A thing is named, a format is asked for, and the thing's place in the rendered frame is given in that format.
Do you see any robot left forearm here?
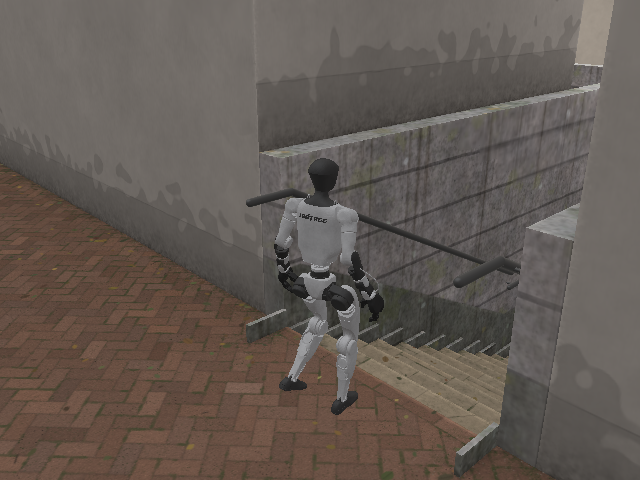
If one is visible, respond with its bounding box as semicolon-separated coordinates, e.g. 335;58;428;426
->
274;236;290;273

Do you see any left robot upper arm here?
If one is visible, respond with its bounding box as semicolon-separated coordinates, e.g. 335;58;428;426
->
275;198;305;249

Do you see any right robot thigh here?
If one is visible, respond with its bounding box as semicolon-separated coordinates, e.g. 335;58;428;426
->
328;284;360;356

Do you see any robot right shin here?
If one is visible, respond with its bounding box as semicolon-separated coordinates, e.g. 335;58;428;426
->
336;340;358;402

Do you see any robot right forearm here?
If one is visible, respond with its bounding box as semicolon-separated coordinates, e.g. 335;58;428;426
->
348;251;376;300

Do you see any right robot upper arm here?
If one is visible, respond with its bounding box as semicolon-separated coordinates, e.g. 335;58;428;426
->
337;205;359;266

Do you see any robot left hand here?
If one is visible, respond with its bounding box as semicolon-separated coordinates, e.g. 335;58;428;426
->
278;267;298;293

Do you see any robot right hand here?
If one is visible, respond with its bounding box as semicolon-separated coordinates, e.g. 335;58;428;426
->
360;293;384;322

